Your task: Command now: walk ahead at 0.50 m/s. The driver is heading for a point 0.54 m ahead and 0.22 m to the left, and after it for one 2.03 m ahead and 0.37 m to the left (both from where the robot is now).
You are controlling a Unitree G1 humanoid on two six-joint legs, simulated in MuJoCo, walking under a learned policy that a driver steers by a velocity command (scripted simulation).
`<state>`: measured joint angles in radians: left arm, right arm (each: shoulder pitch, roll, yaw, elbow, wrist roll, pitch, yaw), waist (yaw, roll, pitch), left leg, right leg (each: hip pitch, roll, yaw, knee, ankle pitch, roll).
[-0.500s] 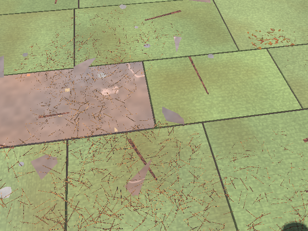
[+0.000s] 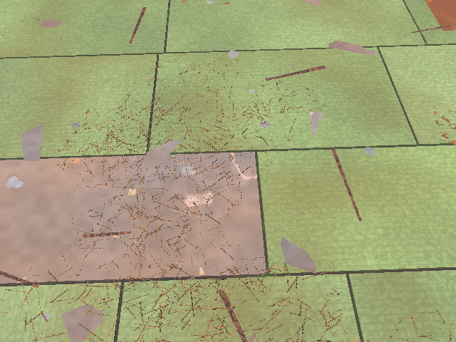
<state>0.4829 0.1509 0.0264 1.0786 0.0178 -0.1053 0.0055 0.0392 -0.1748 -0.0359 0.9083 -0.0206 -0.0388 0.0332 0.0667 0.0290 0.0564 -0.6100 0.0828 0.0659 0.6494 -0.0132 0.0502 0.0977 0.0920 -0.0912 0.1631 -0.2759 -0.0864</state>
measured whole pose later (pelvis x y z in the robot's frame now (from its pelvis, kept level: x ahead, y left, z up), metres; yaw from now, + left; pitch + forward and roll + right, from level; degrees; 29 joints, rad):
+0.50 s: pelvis +0.28 +0.04 +0.01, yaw +6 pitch +1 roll +0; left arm 0.04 0.21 0.04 0.87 0.03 -0.04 -0.03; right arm 0.48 -0.16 -0.04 1.05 -0.01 -0.09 0.00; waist -0.08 -0.04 0.04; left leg -0.01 -0.10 -0.01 0.22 -0.22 0.09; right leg -0.63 -0.10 0.00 0.73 -0.04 0.02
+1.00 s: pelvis +0.54 +0.03 +0.01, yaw +23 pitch +1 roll -1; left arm 0.38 0.22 0.06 0.93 0.02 -0.11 0.00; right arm 0.13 -0.26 -0.07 0.82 -0.03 0.00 0.06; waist 0.04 0.05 0.03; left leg -0.67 0.07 -0.01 0.95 -0.09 0.05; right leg -0.05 0.01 -0.22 0.26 -0.23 -0.04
